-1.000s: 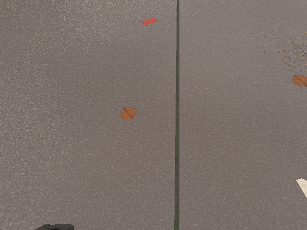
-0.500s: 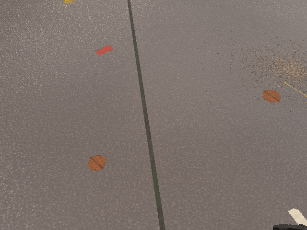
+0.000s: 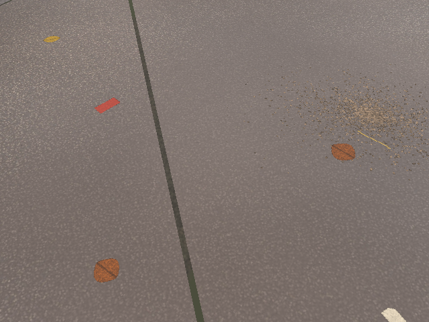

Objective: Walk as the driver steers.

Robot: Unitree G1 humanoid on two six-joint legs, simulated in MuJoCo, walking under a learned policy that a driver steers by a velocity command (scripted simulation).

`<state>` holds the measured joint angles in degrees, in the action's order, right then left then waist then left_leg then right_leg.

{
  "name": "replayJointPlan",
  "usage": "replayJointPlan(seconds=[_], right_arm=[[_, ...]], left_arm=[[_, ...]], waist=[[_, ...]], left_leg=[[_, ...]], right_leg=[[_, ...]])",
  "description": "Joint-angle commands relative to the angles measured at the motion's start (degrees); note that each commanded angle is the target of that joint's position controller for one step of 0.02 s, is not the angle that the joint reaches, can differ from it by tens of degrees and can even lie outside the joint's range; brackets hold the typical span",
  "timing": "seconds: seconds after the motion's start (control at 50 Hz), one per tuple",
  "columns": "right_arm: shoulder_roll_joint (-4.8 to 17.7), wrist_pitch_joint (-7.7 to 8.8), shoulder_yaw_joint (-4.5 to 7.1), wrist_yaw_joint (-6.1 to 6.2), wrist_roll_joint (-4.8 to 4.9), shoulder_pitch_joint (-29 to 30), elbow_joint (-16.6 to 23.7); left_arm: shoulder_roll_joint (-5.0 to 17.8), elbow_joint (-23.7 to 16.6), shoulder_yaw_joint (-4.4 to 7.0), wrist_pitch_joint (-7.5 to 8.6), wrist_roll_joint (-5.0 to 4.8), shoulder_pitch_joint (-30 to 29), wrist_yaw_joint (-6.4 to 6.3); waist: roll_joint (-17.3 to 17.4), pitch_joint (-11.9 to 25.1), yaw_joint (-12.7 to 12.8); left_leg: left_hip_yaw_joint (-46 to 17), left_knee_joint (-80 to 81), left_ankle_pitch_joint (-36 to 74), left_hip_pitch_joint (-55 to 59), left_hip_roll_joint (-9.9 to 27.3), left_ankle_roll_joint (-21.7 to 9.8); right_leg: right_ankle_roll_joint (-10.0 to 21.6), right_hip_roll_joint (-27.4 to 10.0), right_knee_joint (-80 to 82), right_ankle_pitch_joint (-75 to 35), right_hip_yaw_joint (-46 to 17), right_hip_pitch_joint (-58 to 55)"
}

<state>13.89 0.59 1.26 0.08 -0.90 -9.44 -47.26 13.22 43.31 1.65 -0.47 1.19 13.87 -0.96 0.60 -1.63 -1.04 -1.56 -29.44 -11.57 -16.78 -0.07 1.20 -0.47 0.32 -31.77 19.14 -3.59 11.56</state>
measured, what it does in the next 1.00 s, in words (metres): stands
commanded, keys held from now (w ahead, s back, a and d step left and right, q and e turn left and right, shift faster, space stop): no key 1.00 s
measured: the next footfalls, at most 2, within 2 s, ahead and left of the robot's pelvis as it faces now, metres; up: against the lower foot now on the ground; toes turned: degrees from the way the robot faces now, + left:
right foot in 1.76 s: +0.49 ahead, -0.09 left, +0.00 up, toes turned -1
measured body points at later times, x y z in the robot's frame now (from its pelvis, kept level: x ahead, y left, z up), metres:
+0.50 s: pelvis +0.02 -0.02 +0.00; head +0.03 -0.02 +0.45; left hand +0.09 +0.24 -0.13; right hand +0.10 -0.28 -0.14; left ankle +0.05 +0.13 -0.73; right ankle -0.02 -0.13 -0.73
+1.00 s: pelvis +0.02 -0.02 +0.00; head +0.03 -0.02 +0.45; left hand +0.03 +0.23 -0.15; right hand +0.06 -0.27 -0.15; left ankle +0.05 +0.13 -0.73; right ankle -0.02 -0.13 -0.73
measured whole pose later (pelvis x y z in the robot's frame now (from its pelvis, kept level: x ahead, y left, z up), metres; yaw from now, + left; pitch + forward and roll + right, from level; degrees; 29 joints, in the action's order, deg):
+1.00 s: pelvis +0.02 -0.02 +0.00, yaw +1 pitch -2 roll +0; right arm 12.5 -1.1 2.0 2.9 0.0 -10.7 -64.4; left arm 11.5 59.6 0.5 0.9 0.2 17.1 -1.6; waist 0.5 -2.1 -0.6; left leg -3.4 -26.9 -11.7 -13.8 1.5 2.7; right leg 1.1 1.8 -26.6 18.1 -1.7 7.0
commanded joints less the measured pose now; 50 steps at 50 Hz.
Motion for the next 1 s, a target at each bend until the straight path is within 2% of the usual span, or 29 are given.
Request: replayJointPlan(seconds=[0.02,0.14,0.28,0.54,0.74,1.0], right_arm=[[5.73,0.67,1.52,0.48,0.25,1.79,2.26],[6.10,0.05,1.86,1.07,0.56,1.40,-1.05],[6.47,-0.67,2.18,1.82,0.78,1.45,-5.09],[6.18,-1.26,2.32,2.57,0.86,1.19,-11.26],[5.52,-1.34,2.08,2.86,0.87,-0.14,-14.11],[4.46,-1.33,1.55,3.05,0.93,-2.49,-15.85]], left_arm=[[6.93,-2.84,1.59,1.39,-0.29,0.09,-0.36],[6.26,-1.31,1.39,1.59,-0.50,0.96,-0.37],[5.78,1.55,1.34,1.81,-0.66,1.56,-0.26],[5.61,7.87,0.96,1.85,-0.81,2.94,-0.52],[5.08,11.94,0.41,1.81,-0.90,4.44,-0.71],[3.97,15.46,-0.23,1.72,-1.03,6.60,-0.80]], waist=[[-3.14,1.45,0.29],[-1.27,1.91,0.40],[-1.02,2.10,0.31],[-1.20,0.57,0.23],[-0.94,-0.50,0.32],[-0.73,-1.31,0.54]], left_leg=[[-1.93,2.24,6.02,5.66,1.92,-1.14],[-2.19,1.92,9.76,7.37,2.22,-0.61],[-2.29,2.02,11.36,8.72,2.41,-0.41],[-1.87,3.52,9.86,8.96,2.12,-0.24],[-1.53,4.49,8.42,8.46,1.85,-0.16],[-1.27,4.92,7.56,7.70,1.58,-0.25]], right_leg=[[2.05,-3.58,7.83,-6.79,-3.86,5.19],[2.17,-2.89,7.45,-11.53,-3.07,3.76],[2.16,-2.34,7.91,-15.21,-2.18,2.39],[2.01,-1.70,10.00,-13.63,-1.18,2.02],[1.98,-1.31,11.19,-11.11,-0.61,2.35],[1.92,-0.91,11.70,-9.61,0.09,2.69]])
